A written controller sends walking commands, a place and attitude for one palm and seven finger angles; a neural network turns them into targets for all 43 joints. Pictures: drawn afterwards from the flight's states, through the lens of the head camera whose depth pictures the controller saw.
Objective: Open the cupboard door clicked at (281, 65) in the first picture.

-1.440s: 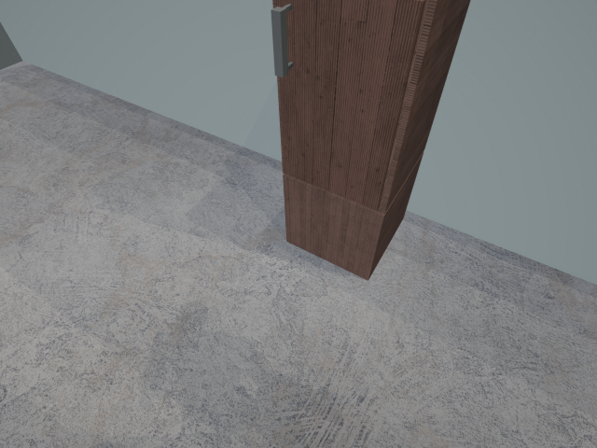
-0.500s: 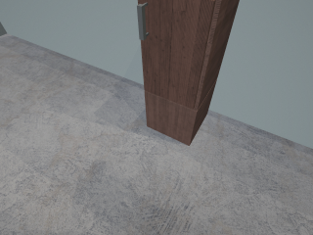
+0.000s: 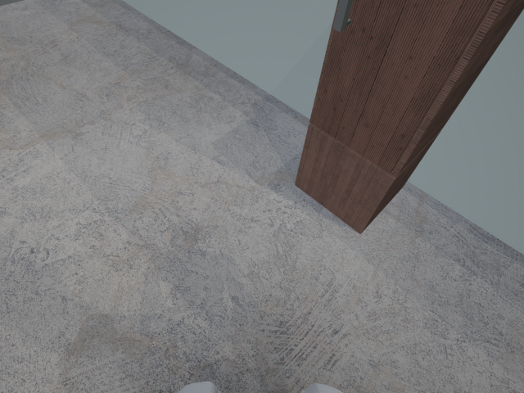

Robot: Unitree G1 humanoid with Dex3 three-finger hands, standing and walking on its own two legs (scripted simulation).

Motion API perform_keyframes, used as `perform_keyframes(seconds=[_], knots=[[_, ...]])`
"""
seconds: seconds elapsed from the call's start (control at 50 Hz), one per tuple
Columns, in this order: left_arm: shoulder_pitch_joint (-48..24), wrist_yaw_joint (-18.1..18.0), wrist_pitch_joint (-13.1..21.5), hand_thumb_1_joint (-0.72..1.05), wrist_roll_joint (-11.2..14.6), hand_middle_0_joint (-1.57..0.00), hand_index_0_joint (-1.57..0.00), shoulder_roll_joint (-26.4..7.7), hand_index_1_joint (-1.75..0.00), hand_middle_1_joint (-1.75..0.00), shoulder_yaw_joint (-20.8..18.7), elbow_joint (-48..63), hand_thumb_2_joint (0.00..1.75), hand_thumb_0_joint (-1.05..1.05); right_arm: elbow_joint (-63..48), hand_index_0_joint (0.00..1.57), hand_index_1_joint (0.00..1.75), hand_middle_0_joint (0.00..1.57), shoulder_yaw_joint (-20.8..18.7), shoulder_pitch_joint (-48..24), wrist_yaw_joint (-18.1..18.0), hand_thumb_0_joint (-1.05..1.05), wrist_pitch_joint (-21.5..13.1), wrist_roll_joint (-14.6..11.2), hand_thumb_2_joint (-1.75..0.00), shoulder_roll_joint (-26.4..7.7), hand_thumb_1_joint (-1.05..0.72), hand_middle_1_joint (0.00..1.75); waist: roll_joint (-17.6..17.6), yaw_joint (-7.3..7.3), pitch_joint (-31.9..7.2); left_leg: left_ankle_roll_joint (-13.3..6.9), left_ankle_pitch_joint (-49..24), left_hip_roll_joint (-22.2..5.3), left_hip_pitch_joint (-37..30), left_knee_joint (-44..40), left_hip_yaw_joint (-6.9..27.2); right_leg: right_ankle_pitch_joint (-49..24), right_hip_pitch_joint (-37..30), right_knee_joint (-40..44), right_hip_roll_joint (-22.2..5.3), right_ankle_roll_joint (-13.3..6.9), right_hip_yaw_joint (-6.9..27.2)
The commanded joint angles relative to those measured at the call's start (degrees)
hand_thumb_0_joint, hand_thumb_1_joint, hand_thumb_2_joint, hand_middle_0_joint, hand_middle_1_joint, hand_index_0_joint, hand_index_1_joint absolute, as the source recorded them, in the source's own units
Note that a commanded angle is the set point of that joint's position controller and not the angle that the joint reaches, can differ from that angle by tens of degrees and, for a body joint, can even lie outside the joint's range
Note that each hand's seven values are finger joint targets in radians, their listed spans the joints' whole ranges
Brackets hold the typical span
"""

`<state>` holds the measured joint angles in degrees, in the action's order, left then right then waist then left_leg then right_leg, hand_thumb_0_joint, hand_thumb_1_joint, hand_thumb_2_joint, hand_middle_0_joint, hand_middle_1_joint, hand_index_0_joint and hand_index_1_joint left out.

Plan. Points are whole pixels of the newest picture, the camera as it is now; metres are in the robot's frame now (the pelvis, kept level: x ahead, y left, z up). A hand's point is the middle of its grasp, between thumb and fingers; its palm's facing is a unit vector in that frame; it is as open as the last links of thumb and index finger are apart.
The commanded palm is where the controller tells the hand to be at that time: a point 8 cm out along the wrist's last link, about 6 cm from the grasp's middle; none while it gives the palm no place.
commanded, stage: walk to a spot facing it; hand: left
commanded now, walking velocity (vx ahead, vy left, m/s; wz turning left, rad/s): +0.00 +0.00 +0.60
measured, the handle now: out of the picture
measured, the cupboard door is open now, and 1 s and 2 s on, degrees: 0 0 0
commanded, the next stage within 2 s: turn to face it in 1.54 s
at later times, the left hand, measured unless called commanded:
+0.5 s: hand out of the picture -0.01 +0.19 -0.13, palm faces +0.29 -0.90 -0.31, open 7.4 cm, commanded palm none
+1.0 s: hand out of the picture -0.05 +0.27 -0.15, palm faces +0.60 -0.77 -0.24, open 7.4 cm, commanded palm none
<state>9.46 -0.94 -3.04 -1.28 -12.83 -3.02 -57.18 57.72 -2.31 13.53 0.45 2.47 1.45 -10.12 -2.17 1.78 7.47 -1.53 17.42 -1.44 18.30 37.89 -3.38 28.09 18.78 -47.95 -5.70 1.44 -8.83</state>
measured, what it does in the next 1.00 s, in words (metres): steps on the spot, turning left: right foot, then left foot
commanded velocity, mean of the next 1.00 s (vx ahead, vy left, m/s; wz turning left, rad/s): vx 0.20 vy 0.00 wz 0.52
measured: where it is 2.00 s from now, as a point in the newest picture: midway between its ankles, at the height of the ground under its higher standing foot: (176, 343)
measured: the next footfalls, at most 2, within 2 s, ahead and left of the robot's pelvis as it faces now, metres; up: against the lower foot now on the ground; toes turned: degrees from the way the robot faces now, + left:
right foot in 0.36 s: +0.03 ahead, -0.14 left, +0.00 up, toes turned +14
left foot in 0.76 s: -0.03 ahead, +0.15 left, +0.00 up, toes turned +38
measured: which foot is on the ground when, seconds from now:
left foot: down 0.00-0.36, up 0.38-0.74, down 0.76-1.00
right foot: up 0.00-0.34, down 0.36-0.76, up 0.78-1.00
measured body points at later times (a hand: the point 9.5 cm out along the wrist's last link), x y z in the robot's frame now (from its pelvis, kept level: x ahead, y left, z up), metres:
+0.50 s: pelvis -0.02 -0.03 +0.02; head +0.03 -0.05 +0.46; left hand -0.03 +0.24 -0.11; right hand +0.11 -0.28 -0.14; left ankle -0.05 +0.09 -0.64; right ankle -0.01 -0.15 -0.72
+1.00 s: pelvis +0.04 +0.06 +0.02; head +0.07 +0.09 +0.47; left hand -0.08 +0.31 -0.13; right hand +0.23 -0.11 -0.12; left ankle -0.06 +0.12 -0.72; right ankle +0.16 -0.05 -0.66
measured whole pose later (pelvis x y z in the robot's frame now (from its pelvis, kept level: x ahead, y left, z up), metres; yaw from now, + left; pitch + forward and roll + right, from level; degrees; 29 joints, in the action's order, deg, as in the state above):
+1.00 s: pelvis +0.04 +0.06 +0.02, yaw +36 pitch -1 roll +0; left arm 12.9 1.9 -0.6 -1.9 -14.9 -4.8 -54.7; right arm 54.3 -1.6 13.8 -0.2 -1.8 1.5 -11.1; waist -1.2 -0.5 5.2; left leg -1.4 16.9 0.1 7.0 24.4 -2.3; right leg 16.1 30.7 -58.3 -7.5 3.1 -2.8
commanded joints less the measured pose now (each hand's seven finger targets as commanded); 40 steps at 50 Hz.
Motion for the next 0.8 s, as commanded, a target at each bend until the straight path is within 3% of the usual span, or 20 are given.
perform_keyframes(seconds=[0.0, 0.08, 0.2, 0.24, 0.28, 0.3, 0.32, 0.34, 0.36, 0.38, 0.4, 0.44, 0.54, 0.58, 0.66, 0.7, 0.72, 0.74, 0.76, 0.78], knots=[[-2.94, -0.28, 0.55, 0.90, -0.28, -0.20, -0.20, -6.19, -0.30, -0.30, -2.59, 6.55, 0.90, 0.00, -3.32, 0.20, 0.30, 0.20, -2.96, 3.61, -2.08, 0.00, -1.22, 0.50, -0.90, -13.72, -0.90, 0.30, 14.51, 0.52, -5.86, -5.63, -7.45, -14.57, -3.04, -23.36, 25.02, -2.99, 11.59, -17.35, 0.73, 0.84, 9.96], [-0.37, -0.02, 1.19, 0.90, 0.06, -0.20, -0.20, -5.17, -0.30, -0.30, -2.43, 6.15, 0.90, 0.00, -4.49, 0.20, 0.30, 0.20, -2.98, 2.38, -2.36, 0.00, -1.52, 0.21, -0.90, -13.11, -0.90, 0.30, 7.44, -0.54, -9.45, -5.94, -8.04, -11.60, -7.38, -22.50, 22.84, -7.00, 11.47, -13.87, 1.94, 1.90, 10.27], [-1.39, -0.40, 1.24, 0.90, 0.35, -0.20, -0.20, -4.26, -0.30, -0.30, -1.82, 8.12, 0.90, 0.00, -4.66, 0.20, 0.30, 0.20, -3.95, 3.11, -1.80, 0.00, -0.44, 0.55, -0.90, -13.83, -0.90, 0.30, 10.45, 0.65, -9.55, -7.32, -8.79, -10.18, -7.18, -21.71, 27.28, -2.83, 5.78, 1.39, 4.96, 1.68, 9.35], [1.20, -0.57, 1.35, 0.90, 0.52, -0.20, -0.20, -5.01, -0.30, -0.30, -1.76, 7.80, 0.90, 0.00, -5.38, 0.20, 0.30, 0.20, -4.29, 1.61, -1.51, 0.00, -0.09, 0.43, -0.90, -14.09, -0.90, 0.30, 12.72, -0.19, -10.45, -6.49, -10.18, -8.42, -4.88, -20.68, 27.48, -3.41, -0.15, 8.39, 6.56, 1.10, 8.86], [6.64, -0.78, 1.32, 0.90, 0.74, -0.20, -0.20, -6.05, -0.30, -0.30, -2.43, 6.39, 0.90, 0.00, -6.79, 0.20, 0.30, 0.20, -4.57, -1.88, -1.33, 0.00, 0.44, 0.17, -0.90, -13.68, -0.90, 0.30, 11.76, -2.86, -10.20, -4.15, -2.87, -5.79, 2.48, -20.67, 26.84, -8.12, -10.00, 17.84, 7.18, 0.41, 7.75], [9.52, -0.94, 1.53, 0.90, 0.50, -0.20, -0.20, -7.69, -0.30, -0.30, -2.96, 5.78, 0.90, 0.00, -7.58, 0.20, 0.30, 0.20, -4.60, -3.11, -1.13, 0.00, 0.70, -0.17, -0.90, -12.47, -0.90, 0.30, 8.38, -4.22, -10.05, -1.52, 2.70, -2.50, 8.65, -18.32, 24.68, -9.88, -16.69, 25.90, 5.13, -0.50, 8.93], [10.67, -1.29, 1.94, 0.90, -0.45, -0.20, -0.20, -12.02, -0.30, -0.30, -3.87, 6.25, 0.90, 0.00, -8.29, 0.20, 0.30, 0.20, -4.45, -2.93, -0.79, 0.00, 0.80, -0.77, -0.90, -9.29, -0.90, 0.30, -3.82, -4.85, -9.59, 2.33, 9.94, 4.26, 17.17, -5.28, 17.39, -0.71, -20.49, 35.41, -6.84, -4.54, 22.49], [6.48, -1.56, 2.12, 0.90, -0.93, -0.20, -0.20, -15.73, -0.30, -0.30, -4.11, 7.96, 0.90, 0.00, -9.02, 0.20, 0.30, 0.20, -4.56, -2.54, -0.69, 0.00, 0.40, -0.63, -0.90, -8.26, -0.90, 0.30, -13.64, -4.22, -7.40, 5.04, 14.18, 9.10, 19.66, 14.29, 8.35, -0.05, -13.28, 39.94, -21.43, -11.12, 36.27], [0.65, -1.91, 2.06, 0.90, -0.33, -0.20, -0.20, -13.67, -0.30, -0.30, -3.02, 9.27, 0.90, 0.00, -8.27, 0.20, 0.30, 0.20, -4.91, -2.32, -0.20, 0.00, 0.84, 0.09, -0.90, -10.51, -0.90, 0.30, -7.42, -1.24, -4.00, 3.80, 13.62, 4.55, 16.20, 25.39, 10.66, -1.51, -2.67, 39.06, -21.67, -11.89, 30.48], [-3.65, -1.77, 2.56, 0.90, -0.43, -0.20, -0.20, -11.46, -0.30, -0.30, -2.57, 10.53, 0.90, 0.00, -7.81, 0.20, 0.30, 0.20, -4.76, 0.40, 0.41, 0.00, 1.27, 0.31, -0.90, -9.27, -0.90, 0.30, -6.29, 1.58, -3.45, 3.71, 9.86, 3.88, 15.04, 30.43, 9.70, -2.72, 0.41, 37.53, -17.38, -11.10, 25.41], [-4.62, -1.71, 2.98, 0.90, -0.15, -0.20, -0.20, -9.35, -0.30, -0.30, -2.27, 10.88, 0.90, 0.00, -6.87, 0.20, 0.30, 0.20, -4.65, 0.32, 0.65, 0.00, 1.61, 0.33, -0.90, -8.78, -0.90, 0.30, -7.14, 1.95, -2.76, 4.30, 6.62, 2.58, 15.49, 32.82, 8.58, -8.99, -0.93, 35.33, -13.35, -9.52, 21.08], [-3.57, -1.36, 3.65, 0.90, -0.08, -0.20, -0.20, -8.23, -0.30, -0.30, -1.88, 10.44, 0.90, 0.00, -7.50, 0.20, 0.30, 0.20, -4.08, 0.42, 1.33, 0.00, 1.35, -0.12, -0.90, -8.41, -0.90, 0.30, -8.15, 2.14, -3.60, 5.30, 2.92, 1.01, 16.99, 31.96, 5.62, -18.08, -6.62, 32.68, -10.60, -8.13, 12.56], [9.08, -0.85, 5.13, 0.90, -0.29, -0.20, -0.20, -10.42, -0.30, -0.30, -3.10, 6.11, 0.90, 0.00, -10.68, 0.20, 0.30, 0.20, -2.79, -9.73, 1.90, 0.00, -0.14, -0.17, -0.90, -7.59, -0.90, 0.30, -7.14, -4.60, -6.28, 5.52, 6.34, -0.88, 19.86, 17.68, 1.19, -27.66, -23.18, 30.55, -14.40, -9.11, 10.93], [11.00, -0.44, 5.32, 0.90, -0.54, -0.20, -0.20, -11.52, -0.30, -0.30, -3.60, 5.22, 0.90, 0.00, -11.30, 0.20, 0.30, 0.20, -2.26, -11.76, 2.12, 0.00, -0.63, -0.19, -0.90, -7.02, -0.90, 0.30, -8.11, -5.46, -5.73, 5.00, 7.50, -1.49, 18.12, 11.94, -0.13, -27.57, -23.52, 29.93, -15.74, -9.03, 9.83], [11.21, 0.32, 5.43, 0.90, -0.86, -0.20, -0.20, -12.55, -0.30, -0.30, -4.17, 4.60, 0.90, 0.00, -11.50, 0.20, 0.30, 0.20, -1.81, -11.53, 2.49, 0.00, -1.72, -0.40, -0.90, -6.35, -0.90, 0.30, -9.88, -5.23, -5.70, 3.26, 8.46, -0.60, 8.79, 0.20, -3.51, -23.91, -19.70, 28.36, -17.02, -7.84, 7.27], [9.11, 0.69, 5.44, 0.90, -0.34, -0.20, -0.20, -13.04, -0.30, -0.30, -4.29, 4.73, 0.90, 0.00, -9.91, 0.20, 0.30, 0.20, -1.90, -5.99, 2.17, 0.00, -2.36, -0.20, -0.90, -7.19, -0.90, 0.30, -6.63, -1.71, -7.37, 2.41, 2.51, 1.57, -4.21, -8.63, -6.24, -23.71, -13.16, 22.43, -15.05, -5.20, 2.26], [8.01, 1.00, 5.38, 0.90, 0.12, -0.20, -0.20, -11.90, -0.30, -0.30, -4.02, 4.95, 0.90, 0.00, -8.03, 0.20, 0.30, 0.20, -2.61, 0.42, 1.78, 0.00, -2.79, -0.01, -0.90, -10.02, -0.90, 0.30, -0.78, 1.74, -10.40, 1.32, -0.53, 1.28, -16.02, -14.09, -4.55, -24.56, -7.18, 11.66, -12.24, -2.57, -2.50], [7.11, 1.68, 5.12, 0.90, 0.36, -0.20, -0.20, -7.62, -0.30, -0.30, -3.32, 7.01, 0.90, 0.00, -6.38, 0.20, 0.30, 0.20, -4.60, 7.64, 1.08, 0.00, -3.16, 0.45, -0.90, -17.29, -0.90, 0.30, 16.30, 5.57, -14.32, -4.00, 2.05, -12.19, -28.56, -17.70, 16.02, -8.36, 8.80, -5.79, -4.71, 1.58, -5.93], [-0.48, 2.01, 5.04, 0.90, -0.03, -0.20, -0.20, -6.00, -0.30, -0.30, -2.00, 11.19, 0.90, 0.00, -4.39, 0.20, 0.30, 0.20, -5.47, 14.65, 0.11, 0.00, -3.24, 0.44, -0.90, -21.58, -0.90, 0.30, 22.00, 9.28, -13.88, -9.83, -7.30, -21.93, -32.96, -21.51, 30.71, 7.62, 23.82, -17.61, -0.25, 2.17, -0.36], [-4.57, 1.86, 4.92, 0.90, -0.22, -0.20, -0.20, -6.64, -0.30, -0.30, -2.12, 12.59, 0.90, 0.00, -3.17, 0.20, 0.30, 0.20, -5.02, 15.66, -0.45, 0.00, -3.01, 0.36, -0.90, -20.21, -0.90, 0.30, 13.13, 8.58, -10.50, -12.18, -11.91, -23.65, -30.61, -21.02, 28.85, 5.05, 27.16, -21.93, -2.67, 0.93, 5.53]])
